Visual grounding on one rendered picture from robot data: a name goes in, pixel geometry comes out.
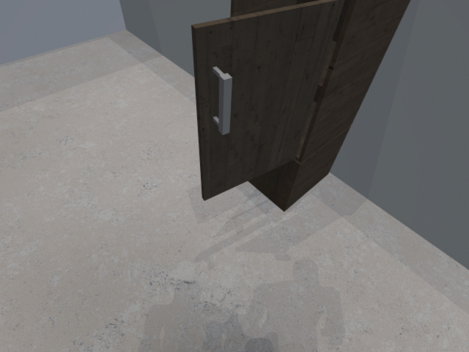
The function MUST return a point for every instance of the handle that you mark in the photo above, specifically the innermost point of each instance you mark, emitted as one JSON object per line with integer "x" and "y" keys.
{"x": 225, "y": 98}

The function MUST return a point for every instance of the cupboard door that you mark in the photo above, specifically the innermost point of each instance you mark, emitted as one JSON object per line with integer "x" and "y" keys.
{"x": 276, "y": 59}

